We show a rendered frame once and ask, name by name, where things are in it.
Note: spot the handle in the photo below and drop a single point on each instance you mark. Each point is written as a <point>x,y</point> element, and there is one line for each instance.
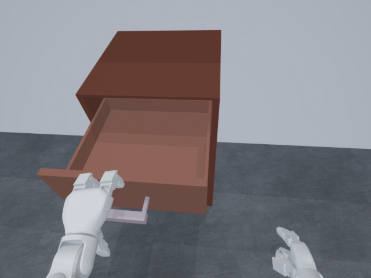
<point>136,217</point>

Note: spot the robot left hand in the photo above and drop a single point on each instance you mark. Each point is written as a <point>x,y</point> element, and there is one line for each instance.
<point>88,205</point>

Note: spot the left robot forearm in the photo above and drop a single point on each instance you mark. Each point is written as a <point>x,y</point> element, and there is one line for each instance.
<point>75,256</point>

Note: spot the cabinet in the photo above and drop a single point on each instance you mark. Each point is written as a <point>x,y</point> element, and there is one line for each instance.
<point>171,65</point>

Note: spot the drawer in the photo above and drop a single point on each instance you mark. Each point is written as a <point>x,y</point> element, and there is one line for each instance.
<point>159,147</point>

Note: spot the robot right hand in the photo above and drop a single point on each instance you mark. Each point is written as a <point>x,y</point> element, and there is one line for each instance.
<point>287,262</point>

